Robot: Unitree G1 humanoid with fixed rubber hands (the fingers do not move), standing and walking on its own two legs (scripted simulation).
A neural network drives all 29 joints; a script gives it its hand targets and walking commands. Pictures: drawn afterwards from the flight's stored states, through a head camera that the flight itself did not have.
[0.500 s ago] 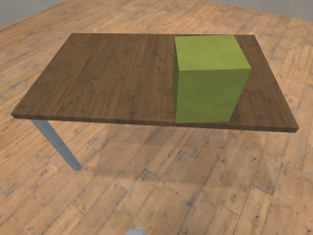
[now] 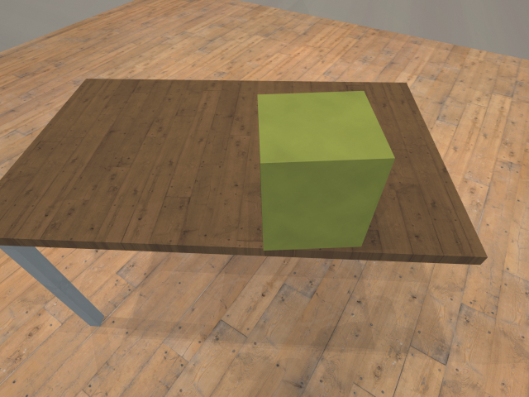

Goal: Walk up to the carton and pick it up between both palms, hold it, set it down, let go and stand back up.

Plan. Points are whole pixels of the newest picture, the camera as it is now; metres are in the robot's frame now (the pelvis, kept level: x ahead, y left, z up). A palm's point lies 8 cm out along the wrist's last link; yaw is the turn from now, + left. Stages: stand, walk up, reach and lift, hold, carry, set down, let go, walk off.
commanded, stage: walk up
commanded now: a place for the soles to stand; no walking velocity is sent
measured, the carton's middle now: (311, 173) +0.54 -0.04 +0.01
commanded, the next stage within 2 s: none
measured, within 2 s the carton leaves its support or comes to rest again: neither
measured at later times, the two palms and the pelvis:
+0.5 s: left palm (103, 381) +0.17 +0.29 -0.10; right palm out of the picture +0.13 -0.34 -0.10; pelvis +0.07 -0.02 -0.01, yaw -2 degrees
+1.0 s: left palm (105, 387) +0.16 +0.28 -0.09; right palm out of the picture +0.14 -0.35 -0.10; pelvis +0.06 -0.03 +0.00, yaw -2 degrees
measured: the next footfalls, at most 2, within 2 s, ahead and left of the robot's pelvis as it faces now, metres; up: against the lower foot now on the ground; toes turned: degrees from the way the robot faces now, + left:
left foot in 0.34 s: +0.20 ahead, +0.11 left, +0.00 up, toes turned -4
left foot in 0.78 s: +0.13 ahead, +0.11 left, +0.00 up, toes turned -4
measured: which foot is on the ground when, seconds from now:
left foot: up 0.00-0.32, down 0.34-0.54, up 0.56-0.76, down 0.78-1.00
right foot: down 0.00-1.00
